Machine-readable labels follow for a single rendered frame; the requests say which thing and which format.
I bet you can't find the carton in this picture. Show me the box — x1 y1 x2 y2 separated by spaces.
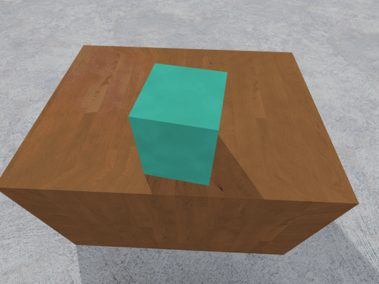
129 63 227 186

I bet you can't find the pedestal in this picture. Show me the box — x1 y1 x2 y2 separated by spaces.
0 45 359 255

